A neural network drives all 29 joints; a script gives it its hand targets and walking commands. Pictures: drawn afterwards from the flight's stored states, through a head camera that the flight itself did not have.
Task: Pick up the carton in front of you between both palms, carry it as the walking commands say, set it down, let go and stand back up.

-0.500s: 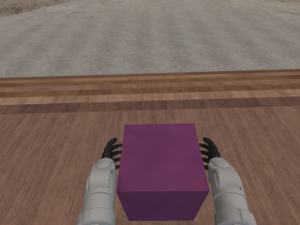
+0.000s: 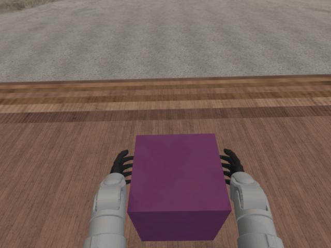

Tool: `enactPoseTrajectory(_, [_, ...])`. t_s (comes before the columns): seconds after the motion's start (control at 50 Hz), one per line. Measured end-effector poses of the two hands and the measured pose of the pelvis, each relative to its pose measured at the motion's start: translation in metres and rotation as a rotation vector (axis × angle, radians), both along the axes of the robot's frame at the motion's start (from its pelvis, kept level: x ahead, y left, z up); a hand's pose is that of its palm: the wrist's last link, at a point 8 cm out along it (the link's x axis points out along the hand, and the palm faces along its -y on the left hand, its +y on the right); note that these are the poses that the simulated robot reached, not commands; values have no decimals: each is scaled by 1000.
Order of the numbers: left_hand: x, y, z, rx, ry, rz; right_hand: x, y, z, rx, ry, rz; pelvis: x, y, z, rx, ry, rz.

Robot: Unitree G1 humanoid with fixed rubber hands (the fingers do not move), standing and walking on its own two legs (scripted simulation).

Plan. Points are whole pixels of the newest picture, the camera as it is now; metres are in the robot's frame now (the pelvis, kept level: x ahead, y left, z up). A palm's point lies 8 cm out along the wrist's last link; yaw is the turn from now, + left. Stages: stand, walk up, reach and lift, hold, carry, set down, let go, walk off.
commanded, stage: reach and lift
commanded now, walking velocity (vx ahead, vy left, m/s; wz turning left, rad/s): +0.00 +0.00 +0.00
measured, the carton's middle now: (176, 190) +0.30 +0.00 -0.04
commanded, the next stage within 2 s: hold in 0.34 s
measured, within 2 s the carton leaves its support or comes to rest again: neither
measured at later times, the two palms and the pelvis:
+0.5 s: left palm (114, 177) +0.29 +0.15 +0.05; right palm (238, 176) +0.28 -0.15 +0.05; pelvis +0.00 +0.00 +0.00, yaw +0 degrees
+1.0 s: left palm (114, 178) +0.28 +0.15 +0.05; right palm (239, 177) +0.28 -0.15 +0.05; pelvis -0.01 +0.00 +0.00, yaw +0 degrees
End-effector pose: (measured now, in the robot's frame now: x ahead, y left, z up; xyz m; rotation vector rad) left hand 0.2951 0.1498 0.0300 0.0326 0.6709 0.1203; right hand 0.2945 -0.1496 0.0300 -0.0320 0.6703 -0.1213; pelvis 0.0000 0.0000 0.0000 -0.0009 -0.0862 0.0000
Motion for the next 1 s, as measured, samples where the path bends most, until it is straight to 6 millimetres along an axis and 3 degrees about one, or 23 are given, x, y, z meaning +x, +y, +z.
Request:
enactPoseTrajectory(0.36, [-2, 1, 7, 5, -2, -8, -4, 1, 7, -4, -2, -2, 4, 3, 2, 0, -19, -4])
enactPoseTrajectory(0.52, [-10, 2, 22, 4, -33, -5, -11, 2, 22, -4, -33, 1, 2, 3, 3, 0, -41, -4])
enactPoseTrajectory(0.78, [-17, 1, 20, -8, -13, 6, -17, 1, 20, 9, -13, -7, -10, 2, 0, 0, -61, -3])
enactPoseTrajectory(1.0, [-13, 1, 21, -9, -16, 8, -13, 1, 21, 11, -16, -7, -8, 1, 1, 0, -57, -3])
